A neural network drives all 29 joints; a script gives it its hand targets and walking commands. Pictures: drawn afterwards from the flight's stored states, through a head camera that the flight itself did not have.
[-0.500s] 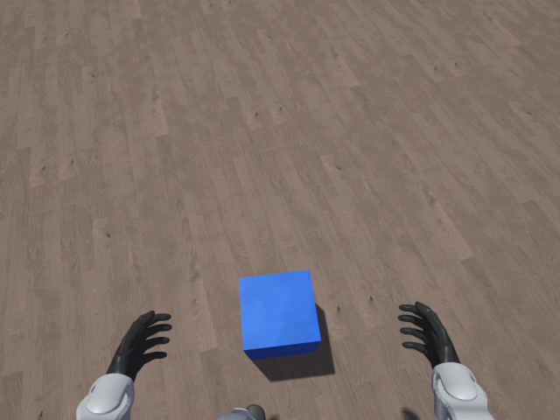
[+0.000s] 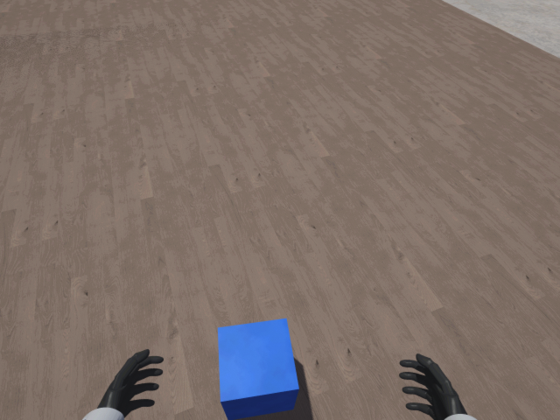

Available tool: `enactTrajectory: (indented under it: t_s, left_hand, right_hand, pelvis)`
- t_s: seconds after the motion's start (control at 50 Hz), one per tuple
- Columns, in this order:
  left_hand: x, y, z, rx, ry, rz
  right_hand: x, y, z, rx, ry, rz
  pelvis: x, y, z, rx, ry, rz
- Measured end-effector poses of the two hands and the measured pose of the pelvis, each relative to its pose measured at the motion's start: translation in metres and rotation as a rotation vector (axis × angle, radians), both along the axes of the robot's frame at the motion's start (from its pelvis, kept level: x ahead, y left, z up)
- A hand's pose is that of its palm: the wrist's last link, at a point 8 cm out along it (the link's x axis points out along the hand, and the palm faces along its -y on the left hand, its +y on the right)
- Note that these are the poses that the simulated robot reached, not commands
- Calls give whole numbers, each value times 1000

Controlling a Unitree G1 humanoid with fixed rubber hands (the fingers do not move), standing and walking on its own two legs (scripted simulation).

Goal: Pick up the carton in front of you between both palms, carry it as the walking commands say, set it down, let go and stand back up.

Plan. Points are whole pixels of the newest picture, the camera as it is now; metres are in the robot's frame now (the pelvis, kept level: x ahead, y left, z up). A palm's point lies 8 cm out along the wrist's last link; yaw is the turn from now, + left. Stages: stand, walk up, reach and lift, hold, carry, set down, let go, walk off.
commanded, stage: let go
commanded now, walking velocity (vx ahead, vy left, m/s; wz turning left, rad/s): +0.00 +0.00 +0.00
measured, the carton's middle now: (257, 370) +0.38 +0.06 -0.65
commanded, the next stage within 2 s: stand in 0.08 s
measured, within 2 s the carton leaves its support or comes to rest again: neither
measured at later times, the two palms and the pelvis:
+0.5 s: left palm out of the picture +0.15 +0.31 -0.10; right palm out of the picture +0.14 -0.27 -0.08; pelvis +0.01 +0.02 +0.00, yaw -1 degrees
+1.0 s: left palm out of the picture +0.11 +0.32 -0.10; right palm out of the picture +0.11 -0.28 -0.09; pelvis +0.01 +0.03 +0.00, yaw -1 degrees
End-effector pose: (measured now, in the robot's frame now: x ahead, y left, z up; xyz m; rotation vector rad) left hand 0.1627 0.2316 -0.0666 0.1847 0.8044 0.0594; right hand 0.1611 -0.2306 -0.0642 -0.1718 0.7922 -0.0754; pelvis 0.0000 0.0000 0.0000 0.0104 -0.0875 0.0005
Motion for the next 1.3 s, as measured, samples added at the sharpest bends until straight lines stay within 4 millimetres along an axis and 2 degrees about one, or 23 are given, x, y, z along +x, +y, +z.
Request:
enactTrajectory:
  t_s: [0.12,0.24,0.36,0.66,1.3]
  left_hand:
    - [2,19,1,63,-6,29]
    - [-5,52,-13,130,17,49]
    - [-14,68,-25,150,80,48]
    - [-23,80,-34,169,153,38]
    - [-68,93,-37,204,270,54]
  right_hand:
    - [-4,2,-9,-51,19,-5]
    - [-19,-26,-16,-173,98,-33]
    - [-24,-41,-12,-231,132,-59]
    - [-28,-35,-20,-224,179,-72]
    - [-74,-53,-27,-230,302,-97]
  pelvis:
    - [2,7,-3,-4,24,4]
    - [5,13,-5,-10,69,-5]
    - [11,19,-4,-12,81,-12]
    - [14,27,-1,-11,71,-20]
    - [-4,24,5,-12,47,-15]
